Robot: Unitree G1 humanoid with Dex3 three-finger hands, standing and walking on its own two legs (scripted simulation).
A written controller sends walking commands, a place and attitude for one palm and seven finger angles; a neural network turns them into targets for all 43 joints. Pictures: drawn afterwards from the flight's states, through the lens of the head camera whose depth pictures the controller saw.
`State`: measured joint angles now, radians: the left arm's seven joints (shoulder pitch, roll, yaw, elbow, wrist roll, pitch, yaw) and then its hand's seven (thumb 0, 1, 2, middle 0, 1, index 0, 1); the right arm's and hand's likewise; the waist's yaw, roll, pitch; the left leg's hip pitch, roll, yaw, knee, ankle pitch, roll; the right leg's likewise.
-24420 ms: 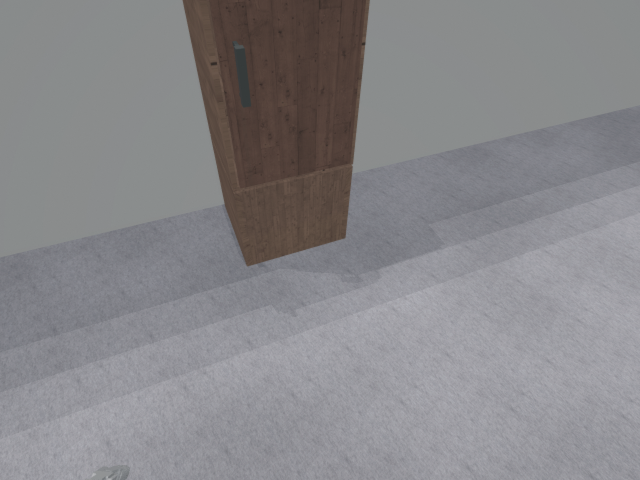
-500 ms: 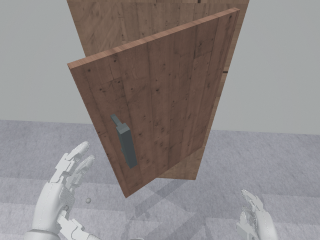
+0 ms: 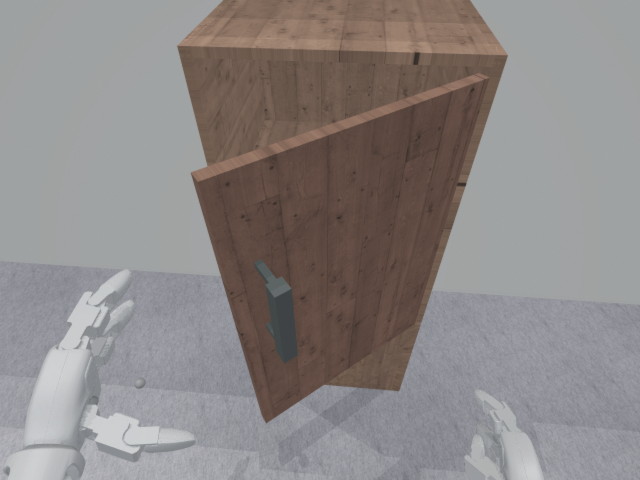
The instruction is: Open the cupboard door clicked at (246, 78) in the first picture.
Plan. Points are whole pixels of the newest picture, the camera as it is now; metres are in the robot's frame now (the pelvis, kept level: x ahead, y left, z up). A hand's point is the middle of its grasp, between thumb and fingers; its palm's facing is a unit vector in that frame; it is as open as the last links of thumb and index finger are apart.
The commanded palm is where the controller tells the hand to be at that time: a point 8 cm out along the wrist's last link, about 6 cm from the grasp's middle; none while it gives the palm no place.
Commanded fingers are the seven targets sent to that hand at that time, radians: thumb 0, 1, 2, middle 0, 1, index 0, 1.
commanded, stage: draw the hand back to the body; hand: left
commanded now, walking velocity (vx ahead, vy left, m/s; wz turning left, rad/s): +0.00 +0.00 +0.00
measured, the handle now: (275, 312) +0.31 +0.10 +0.06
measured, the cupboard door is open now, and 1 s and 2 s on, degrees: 39 39 39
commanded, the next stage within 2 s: step back with the hand held close in 0.94 s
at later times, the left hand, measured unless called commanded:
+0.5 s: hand (77, 323) +0.20 +0.25 +0.17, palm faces +0.41 -0.82 -0.39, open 9.8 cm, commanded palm +0.16 +0.30 +0.19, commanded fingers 0.00 0.83 0.87 -0.20 -0.30 -0.20 -0.30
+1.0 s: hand (74, 330) +0.19 +0.24 +0.19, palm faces +0.44 -0.81 -0.39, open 7.5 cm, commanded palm +0.14 +0.28 +0.19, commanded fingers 0.00 0.90 0.90 -0.20 -0.30 -0.20 -0.30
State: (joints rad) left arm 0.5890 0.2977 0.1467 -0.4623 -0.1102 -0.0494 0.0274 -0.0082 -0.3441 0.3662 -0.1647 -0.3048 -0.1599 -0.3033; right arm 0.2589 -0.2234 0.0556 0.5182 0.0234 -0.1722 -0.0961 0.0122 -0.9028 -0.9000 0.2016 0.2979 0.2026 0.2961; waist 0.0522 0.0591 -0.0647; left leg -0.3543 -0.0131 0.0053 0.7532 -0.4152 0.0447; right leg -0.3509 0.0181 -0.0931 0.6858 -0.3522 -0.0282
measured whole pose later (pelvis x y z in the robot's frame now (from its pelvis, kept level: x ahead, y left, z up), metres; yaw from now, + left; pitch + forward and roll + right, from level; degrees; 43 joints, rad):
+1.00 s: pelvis +0.00 -0.01 +0.03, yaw -1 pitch -6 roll -1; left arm 0.47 0.34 0.32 -0.39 -0.07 -0.08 0.12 0.02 0.88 0.90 -0.21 -0.31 -0.21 -0.30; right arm 0.19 -0.23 0.02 0.65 0.00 -0.10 -0.07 0.01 -0.90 -0.90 0.20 0.30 0.20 0.30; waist 0.07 0.07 0.03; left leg -0.05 -0.01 0.02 0.41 -0.26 0.02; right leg -0.06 0.04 -0.07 0.37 -0.20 -0.04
